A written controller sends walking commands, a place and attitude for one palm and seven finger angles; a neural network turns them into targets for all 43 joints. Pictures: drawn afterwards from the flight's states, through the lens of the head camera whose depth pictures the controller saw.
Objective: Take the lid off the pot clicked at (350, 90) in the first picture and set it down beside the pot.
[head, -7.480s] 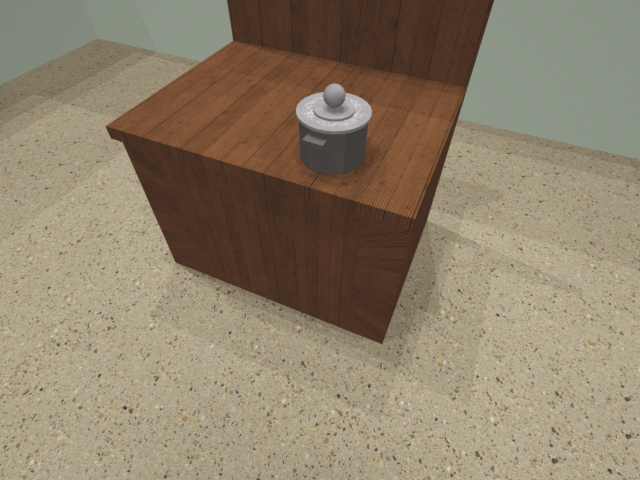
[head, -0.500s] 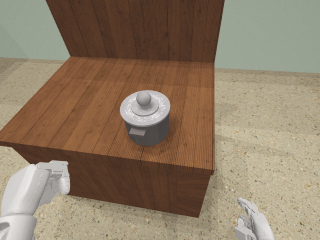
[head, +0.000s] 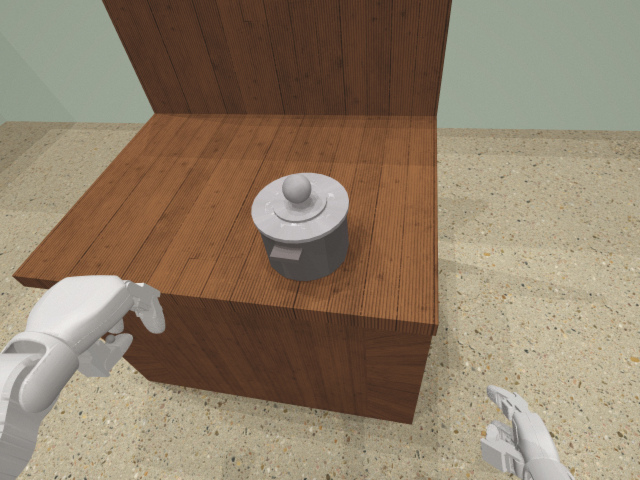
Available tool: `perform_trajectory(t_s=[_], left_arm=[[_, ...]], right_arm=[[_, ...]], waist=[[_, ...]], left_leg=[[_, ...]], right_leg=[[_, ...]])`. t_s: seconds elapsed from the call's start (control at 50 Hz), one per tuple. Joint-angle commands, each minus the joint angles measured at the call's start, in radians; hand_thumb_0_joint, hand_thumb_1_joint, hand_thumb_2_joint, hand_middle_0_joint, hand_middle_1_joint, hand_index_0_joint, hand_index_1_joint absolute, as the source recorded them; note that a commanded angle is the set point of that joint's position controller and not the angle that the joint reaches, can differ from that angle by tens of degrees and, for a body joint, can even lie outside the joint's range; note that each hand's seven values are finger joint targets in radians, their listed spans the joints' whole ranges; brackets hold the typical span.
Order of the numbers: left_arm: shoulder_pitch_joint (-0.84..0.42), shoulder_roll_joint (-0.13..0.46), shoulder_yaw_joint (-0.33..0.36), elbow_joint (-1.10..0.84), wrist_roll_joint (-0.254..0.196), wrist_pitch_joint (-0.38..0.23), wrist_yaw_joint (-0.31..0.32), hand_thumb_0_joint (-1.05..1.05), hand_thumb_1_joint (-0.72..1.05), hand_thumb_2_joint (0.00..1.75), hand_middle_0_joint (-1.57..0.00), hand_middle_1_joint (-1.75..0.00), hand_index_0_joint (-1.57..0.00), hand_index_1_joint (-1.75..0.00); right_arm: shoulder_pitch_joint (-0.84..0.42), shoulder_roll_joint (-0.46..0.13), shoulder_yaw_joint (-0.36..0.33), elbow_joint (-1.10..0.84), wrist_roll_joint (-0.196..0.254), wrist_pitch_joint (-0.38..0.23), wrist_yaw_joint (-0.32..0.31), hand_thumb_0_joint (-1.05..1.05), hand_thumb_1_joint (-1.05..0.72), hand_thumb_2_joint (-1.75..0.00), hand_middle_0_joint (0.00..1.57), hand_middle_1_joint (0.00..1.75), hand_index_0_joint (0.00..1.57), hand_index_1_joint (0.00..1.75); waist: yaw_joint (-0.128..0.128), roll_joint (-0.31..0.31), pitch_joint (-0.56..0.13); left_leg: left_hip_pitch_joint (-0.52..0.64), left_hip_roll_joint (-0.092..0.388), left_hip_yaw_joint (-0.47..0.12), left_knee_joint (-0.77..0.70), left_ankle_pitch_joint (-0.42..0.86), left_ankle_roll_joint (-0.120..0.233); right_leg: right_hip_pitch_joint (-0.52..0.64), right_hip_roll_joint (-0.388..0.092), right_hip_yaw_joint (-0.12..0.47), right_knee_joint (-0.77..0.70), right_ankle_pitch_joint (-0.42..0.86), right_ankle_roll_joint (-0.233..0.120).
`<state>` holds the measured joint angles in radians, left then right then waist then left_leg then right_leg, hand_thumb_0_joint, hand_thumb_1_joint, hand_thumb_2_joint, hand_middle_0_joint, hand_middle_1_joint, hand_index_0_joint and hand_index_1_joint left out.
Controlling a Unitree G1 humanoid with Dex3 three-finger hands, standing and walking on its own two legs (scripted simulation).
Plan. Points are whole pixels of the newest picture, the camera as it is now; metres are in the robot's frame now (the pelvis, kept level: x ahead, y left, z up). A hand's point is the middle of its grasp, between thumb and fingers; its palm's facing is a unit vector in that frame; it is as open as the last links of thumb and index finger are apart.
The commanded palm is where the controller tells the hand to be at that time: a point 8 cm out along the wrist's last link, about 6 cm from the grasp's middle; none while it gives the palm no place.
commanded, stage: reach forward and open the fingers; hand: left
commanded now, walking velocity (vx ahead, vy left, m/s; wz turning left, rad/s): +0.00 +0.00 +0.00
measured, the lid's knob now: (296, 188) +0.57 +0.11 +0.04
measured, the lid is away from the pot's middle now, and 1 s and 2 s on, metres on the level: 0.00 0.00 0.00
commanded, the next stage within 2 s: move the open hand above the knob in 0.46 s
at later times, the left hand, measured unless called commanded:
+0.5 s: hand (112, 285) +0.29 +0.28 +0.13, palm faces -0.13 +0.03 -0.99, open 10.0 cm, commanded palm +0.26 +0.27 +0.18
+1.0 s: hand (198, 264) +0.34 +0.20 +0.10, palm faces -0.29 +0.03 -0.96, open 10.2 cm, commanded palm +0.34 +0.21 +0.18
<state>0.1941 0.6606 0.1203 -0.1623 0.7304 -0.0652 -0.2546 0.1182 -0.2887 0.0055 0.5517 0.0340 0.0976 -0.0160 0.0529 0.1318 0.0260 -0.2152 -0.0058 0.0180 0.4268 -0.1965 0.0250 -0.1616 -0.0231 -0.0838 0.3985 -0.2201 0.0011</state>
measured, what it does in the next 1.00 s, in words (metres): stands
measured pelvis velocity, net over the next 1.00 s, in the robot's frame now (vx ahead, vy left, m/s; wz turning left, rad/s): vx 0.00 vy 0.01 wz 0.01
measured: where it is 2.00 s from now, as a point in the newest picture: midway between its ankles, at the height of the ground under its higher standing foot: outside the picture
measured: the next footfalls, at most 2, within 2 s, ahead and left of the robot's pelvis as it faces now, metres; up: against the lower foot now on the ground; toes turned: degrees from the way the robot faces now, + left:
none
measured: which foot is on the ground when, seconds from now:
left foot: down 0.00-1.00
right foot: down 0.00-1.00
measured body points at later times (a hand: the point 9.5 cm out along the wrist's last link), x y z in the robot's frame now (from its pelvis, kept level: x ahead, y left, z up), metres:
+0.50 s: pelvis -0.01 +0.02 +0.00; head +0.00 -0.02 +0.45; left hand +0.29 +0.27 +0.18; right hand +0.18 -0.19 -0.11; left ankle +0.02 +0.10 -0.74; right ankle +0.00 -0.12 -0.74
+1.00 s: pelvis +0.00 +0.01 +0.00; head +0.03 -0.05 +0.44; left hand +0.35 +0.19 +0.16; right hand +0.20 -0.22 -0.11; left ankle +0.02 +0.10 -0.74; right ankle +0.00 -0.12 -0.74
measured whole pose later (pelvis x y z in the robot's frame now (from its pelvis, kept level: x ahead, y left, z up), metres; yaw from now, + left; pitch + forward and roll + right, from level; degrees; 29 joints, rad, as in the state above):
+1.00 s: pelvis +0.00 +0.01 +0.00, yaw +0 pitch +1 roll +0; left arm -0.32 0.57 -0.18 0.07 0.84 0.07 -0.37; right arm 0.11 -0.30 0.02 0.57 0.04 0.12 0.03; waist 0.02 0.12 0.03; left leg -0.24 -0.03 0.02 0.42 -0.19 0.04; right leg -0.21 -0.05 -0.08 0.44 -0.24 0.01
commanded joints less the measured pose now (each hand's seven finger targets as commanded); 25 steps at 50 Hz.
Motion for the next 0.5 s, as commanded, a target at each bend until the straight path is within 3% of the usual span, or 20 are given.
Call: perform_trajectory(t_s=[0.0,0.02,0.04,0.06,0.1,0.16,0.2,0.22,0.26,0.3,0.32,0.34,0.36,0.4,0.44,0.48], left_arm=[[-0.216,0.126,0.034,-0.23,-0.007,-0.017,0.021,0.0,-0.06,1.25,-0.9,-0.33,-0.9,-0.33],[-0.299,0.196,0.061,-0.303,0.005,-0.034,0.025,0.0,-0.09,1.26,-0.89,-0.29,-0.89,-0.29],[-0.305,0.281,0.136,-0.278,0.026,-0.042,0.04,0.0,-0.12,1.27,-0.88,-0.26,-0.88,-0.26],[-0.313,0.329,0.184,-0.246,0.046,-0.045,0.049,0.0,-0.14,1.28,-0.86,-0.22,-0.86,-0.22],[-0.316,0.412,0.283,-0.121,0.078,-0.03,0.066,0.0,-0.2,1.29,-0.84,-0.15,-0.84,-0.15],[-0.37,0.24,0.146,-0.012,0.043,-0.005,0.068,0.0,-0.26,1.31,-0.81,-0.08,-0.81,-0.08],[-0.33,0.105,0.03,-0.06,0.005,0.015,0.051,0.0,-0.26,1.31,-0.81,-0.08,-0.81,-0.08],[-0.356,0.069,-0.039,-0.124,-0.01,0.016,0.035,0.0,-0.26,1.32,-0.81,-0.08,-0.81,-0.08],[-0.337,0.074,-0.067,-0.148,-0.001,0.031,0.019,0.0,-0.26,1.33,-0.82,-0.08,-0.82,-0.08],[-0.391,0.215,0.043,-0.145,0.051,0.039,0.021,0.0,-0.27,1.35,-0.82,-0.08,-0.82,-0.08],[-0.55,0.323,0.099,-0.197,0.087,0.023,0.02,0.0,-0.27,1.35,-0.82,-0.08,-0.82,-0.08],[-0.599,0.417,0.181,-0.131,0.114,0.013,0.037,0.0,-0.27,1.35,-0.82,-0.08,-0.82,-0.08],[-0.646,0.417,0.189,-0.088,0.12,0.008,0.045,0.0,-0.27,1.36,-0.82,-0.08,-0.82,-0.08],[-0.656,0.398,0.206,-0.038,0.102,0.006,0.057,0.0,-0.27,1.36,-0.82,-0.08,-0.82,-0.08],[-0.594,0.268,0.117,-0.01,0.048,0.01,0.048,0.0,-0.27,1.35,-0.82,-0.08,-0.82,-0.08],[-0.462,0.122,0.002,0.03,0.004,0.045,0.02,0.0,-0.27,1.36,-0.82,-0.08,-0.82,-0.08]], right_arm=[[-0.149,-0.081,-0.038,-0.192,0.005,-0.054,0.016,0.0,-0.9,-0.9,0.2,0.3,0.2,0.3],[-0.133,-0.083,-0.036,-0.183,-0.002,-0.057,0.012,0.0,-0.9,-0.9,0.2,0.3,0.2,0.3],[-0.125,-0.087,-0.043,-0.164,-0.009,-0.059,0.005,0.0,-0.9,-0.9,0.2,0.3,0.2,0.3],[-0.12,-0.087,-0.037,-0.153,-0.013,-0.058,0.003,0.0,-0.9,-0.9,0.2,0.3,0.2,0.3],[-0.109,-0.091,-0.034,-0.133,-0.008,-0.047,0.003,0.0,-0.9,-0.9,0.2,0.3,0.2,0.3],[-0.103,-0.089,-0.033,-0.129,0.009,-0.023,0.012,0.0,-0.9,-0.9,0.2,0.3,0.2,0.3],[-0.129,-0.086,-0.041,-0.165,0.019,-0.033,0.034,0.0,-0.9,-0.9,0.2,0.3,0.2,0.3],[-0.132,-0.086,-0.04,-0.172,0.014,-0.037,0.042,0.0,-0.9,-0.9,0.2,0.3,0.2,0.3],[-0.135,-0.094,-0.048,-0.174,0.009,-0.037,0.045,0.0,-0.9,-0.9,0.2,0.3,0.2,0.3],[-0.139,-0.103,-0.042,-0.171,0.006,-0.038,0.04,0.0,-0.9,-0.9,0.2,0.3,0.2,0.3],[-0.137,-0.098,-0.029,-0.156,0.002,-0.037,0.031,0.0,-0.9,-0.9,0.2,0.3,0.2,0.3],[-0.125,-0.1,-0.033,-0.127,-0.003,-0.039,0.016,0.0,-0.9,-0.9,0.2,0.3,0.2,0.3],[-0.122,-0.09,-0.02,-0.123,-0.003,-0.039,0.009,0.0,-0.9,-0.9,0.2,0.3,0.2,0.3],[-0.115,-0.085,-0.021,-0.126,0.007,-0.041,0.006,0.0,-0.9,-0.9,0.2,0.3,0.2,0.3],[-0.105,-0.08,-0.028,-0.132,0.009,-0.04,0.016,0.0,-0.9,-0.9,0.2,0.3,0.2,0.3],[-0.107,-0.087,-0.036,-0.151,0.011,-0.032,0.038,0.0,-0.9,-0.9,0.2,0.3,0.2,0.3]], waist=[[-0.014,-0.053,-0.183],[-0.009,-0.041,-0.272],[0.004,-0.033,-0.276],[0.014,-0.033,-0.293],[0.019,-0.069,-0.231],[0.0,-0.067,-0.135],[-0.008,-0.033,-0.152],[-0.012,-0.018,-0.203],[-0.018,-0.053,-0.217],[-0.013,-0.067,-0.213],[-0.006,-0.069,-0.282],[0.001,-0.032,-0.264],[0.002,-0.038,-0.251],[0.003,0.003,-0.223],[0.006,0.001,-0.228],[-0.001,-0.047,-0.207]], left_leg=[[0.115,-0.024,-0.03,-0.046,0.142,0.029],[0.15,-0.023,-0.038,-0.056,0.156,0.031],[0.147,-0.016,-0.048,-0.06,0.162,0.031],[0.143,-0.02,-0.052,-0.06,0.171,0.031],[0.099,-0.015,-0.053,-0.062,0.147,0.028],[0.068,-0.014,-0.05,-0.087,0.113,0.016],[0.104,-0.015,-0.058,-0.078,0.124,0.014],[0.127,-0.013,-0.059,-0.092,0.13,0.012],[0.131,-0.007,-0.073,-0.102,0.095,0.014],[0.11,-0.003,-0.078,-0.098,0.065,0.019],[0.113,-0.005,-0.086,-0.109,0.073,0.019],[0.103,0.003,-0.091,-0.104,0.065,0.021],[0.089,-0.003,-0.098,-0.106,0.071,0.018],[0.099,-0.001,-0.104,-0.101,0.079,0.014],[0.124,-0.003,-0.102,-0.1,0.132,0.006],[0.121,-0.005,-0.09,-0.096,0.136,0.003]], right_leg=[[-0.024,0.022,0.036,-0.078,0.119,-0.005],[0.021,0.014,0.034,-0.07,0.111,-0.005],[0.027,0.015,0.038,-0.066,0.112,-0.008],[0.043,0.014,0.037,-0.062,0.115,-0.012],[0.036,0.023,0.039,-0.066,0.094,-0.02],[-0.023,0.023,0.015,-0.073,0.052,-0.021],[-0.042,0.032,0.019,-0.061,0.067,-0.024],[-0.026,0.023,0.013,-0.06,0.069,-0.019],[-0.03,0.027,0.019,-0.063,0.057,-0.013],[-0.01,0.036,0.03,-0.056,0.031,-0.021],[0.025,0.026,0.028,-0.048,0.026,-0.022],[0.016,0.024,0.036,-0.043,0.012,-0.028],[0.016,0.025,0.028,-0.043,0.007,-0.031],[-0.005,0.035,0.024,-0.04,0.005,-0.039],[-0.014,0.029,0.014,-0.035,0.045,-0.035],[-0.034,0.029,0.011,-0.039,0.075,-0.027]])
